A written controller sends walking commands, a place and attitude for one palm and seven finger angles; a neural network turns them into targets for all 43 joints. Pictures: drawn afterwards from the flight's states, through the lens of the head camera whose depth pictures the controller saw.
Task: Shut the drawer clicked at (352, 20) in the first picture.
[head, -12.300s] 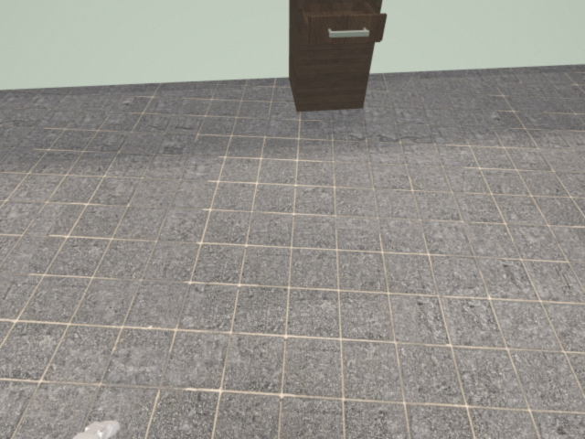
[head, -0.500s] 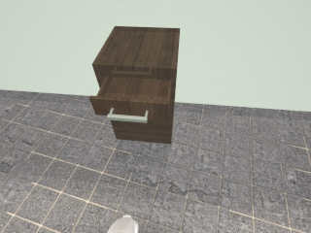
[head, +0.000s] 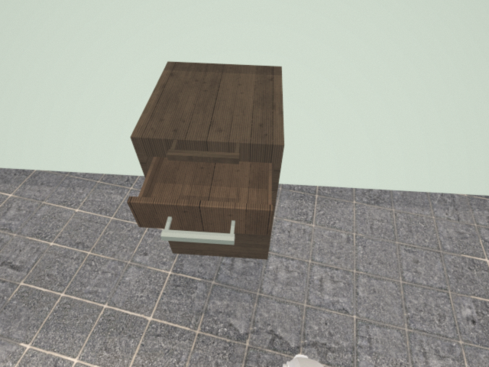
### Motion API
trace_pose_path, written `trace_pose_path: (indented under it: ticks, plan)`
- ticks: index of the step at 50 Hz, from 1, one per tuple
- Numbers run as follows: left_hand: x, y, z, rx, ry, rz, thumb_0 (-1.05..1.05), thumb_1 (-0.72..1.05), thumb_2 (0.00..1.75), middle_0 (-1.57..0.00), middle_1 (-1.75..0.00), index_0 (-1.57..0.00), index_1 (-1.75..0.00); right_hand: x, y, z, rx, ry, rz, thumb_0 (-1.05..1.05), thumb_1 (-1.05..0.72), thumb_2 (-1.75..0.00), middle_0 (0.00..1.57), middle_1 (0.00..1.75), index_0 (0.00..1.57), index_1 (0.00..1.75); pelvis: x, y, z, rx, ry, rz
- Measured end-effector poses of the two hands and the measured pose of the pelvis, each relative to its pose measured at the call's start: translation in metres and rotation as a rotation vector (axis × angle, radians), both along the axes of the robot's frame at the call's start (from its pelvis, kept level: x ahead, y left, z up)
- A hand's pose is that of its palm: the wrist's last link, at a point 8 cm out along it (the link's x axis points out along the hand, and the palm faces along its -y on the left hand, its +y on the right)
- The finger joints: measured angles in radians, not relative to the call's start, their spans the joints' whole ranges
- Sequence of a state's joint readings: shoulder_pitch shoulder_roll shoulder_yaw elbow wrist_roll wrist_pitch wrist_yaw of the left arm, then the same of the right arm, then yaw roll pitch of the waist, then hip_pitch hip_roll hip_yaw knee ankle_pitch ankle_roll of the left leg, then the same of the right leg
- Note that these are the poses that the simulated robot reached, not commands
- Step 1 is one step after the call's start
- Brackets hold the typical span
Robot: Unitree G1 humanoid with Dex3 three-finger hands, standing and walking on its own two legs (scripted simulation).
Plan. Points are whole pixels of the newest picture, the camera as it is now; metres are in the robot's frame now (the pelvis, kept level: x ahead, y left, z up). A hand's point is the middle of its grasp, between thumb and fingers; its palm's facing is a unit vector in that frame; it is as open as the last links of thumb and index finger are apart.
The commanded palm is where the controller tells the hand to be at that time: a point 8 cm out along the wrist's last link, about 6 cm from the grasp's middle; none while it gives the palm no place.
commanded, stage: come to a stop and stand still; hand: left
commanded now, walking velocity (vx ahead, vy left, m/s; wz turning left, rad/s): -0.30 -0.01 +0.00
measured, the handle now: (199, 229) +0.49 +0.15 -0.22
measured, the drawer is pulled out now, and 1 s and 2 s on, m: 0.17 0.17 0.17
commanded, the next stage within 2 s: look again from close up in 1.84 s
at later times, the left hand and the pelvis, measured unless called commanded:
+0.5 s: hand out of the picture +0.09 +0.22 -0.17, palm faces +0.05 -0.96 -0.29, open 7.4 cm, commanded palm none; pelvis +0.02 +0.01 -0.02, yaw +1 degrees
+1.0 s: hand out of the picture -0.01 +0.22 -0.17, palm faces +0.04 -0.98 -0.22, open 7.4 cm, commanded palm none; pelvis +0.00 +0.04 -0.01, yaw +1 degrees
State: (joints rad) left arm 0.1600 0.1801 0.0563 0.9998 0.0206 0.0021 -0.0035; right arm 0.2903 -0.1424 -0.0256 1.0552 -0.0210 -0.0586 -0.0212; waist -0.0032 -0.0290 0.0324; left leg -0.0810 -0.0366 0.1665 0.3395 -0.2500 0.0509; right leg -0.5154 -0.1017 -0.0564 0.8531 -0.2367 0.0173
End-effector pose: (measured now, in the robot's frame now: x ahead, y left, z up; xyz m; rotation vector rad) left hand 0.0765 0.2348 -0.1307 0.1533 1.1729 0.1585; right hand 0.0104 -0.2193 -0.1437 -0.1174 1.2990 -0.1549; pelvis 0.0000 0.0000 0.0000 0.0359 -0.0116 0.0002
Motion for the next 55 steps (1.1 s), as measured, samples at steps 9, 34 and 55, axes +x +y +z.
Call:
trace_pose_path:
  ticks: [9,34,55]
  plan:
    - [0.064,-0.042,-0.006,0.017,-0.002,-0.068,0.0,0.91,0.9,-0.2,-0.3,-0.19,-0.3,-0.003,-0.013,-0.024,0.056,0.186,-0.079,0.01,-0.91,-0.9,0.2,0.3,0.2,0.3,0.046,-0.026,-0.011,-0.014,-0.003,0.007]
    - [-0.049,0.057,-0.003,0.11,0.085,0.018,0.01,0.91,0.9,-0.2,-0.3,-0.19,-0.3,0.077,0.023,-0.01,0.009,-0.22,0.065,0.01,-0.91,-0.9,0.19,0.3,0.2,0.3,0.003,0.034,-0.019,-0.004,-0.055,-0.022]
    - [-0.081,0.022,-0.009,-0.008,0.205,0.03,0.01,0.91,0.9,-0.2,-0.3,-0.2,-0.3,-0.033,0.039,-0.013,0.025,0.122,0.014,0.01,-0.91,-0.9,0.2,0.3,0.2,0.3,0.008,0.042,-0.005,-0.012,-0.016,0.009]
